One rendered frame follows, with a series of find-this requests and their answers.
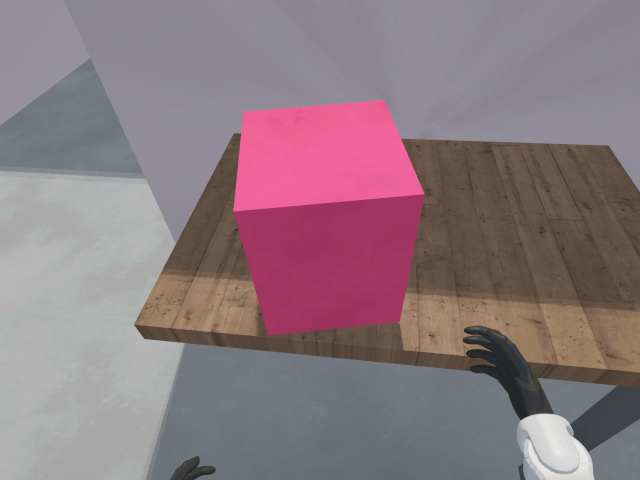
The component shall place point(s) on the right robot forearm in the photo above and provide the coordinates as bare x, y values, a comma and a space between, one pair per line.
550, 450

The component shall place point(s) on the robot right hand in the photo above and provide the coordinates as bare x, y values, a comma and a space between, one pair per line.
512, 370

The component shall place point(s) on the table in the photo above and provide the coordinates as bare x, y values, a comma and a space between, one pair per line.
538, 241

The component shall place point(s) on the robot left hand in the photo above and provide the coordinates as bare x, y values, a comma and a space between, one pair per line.
188, 470

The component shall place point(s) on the carton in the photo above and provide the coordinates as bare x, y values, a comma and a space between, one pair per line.
327, 204

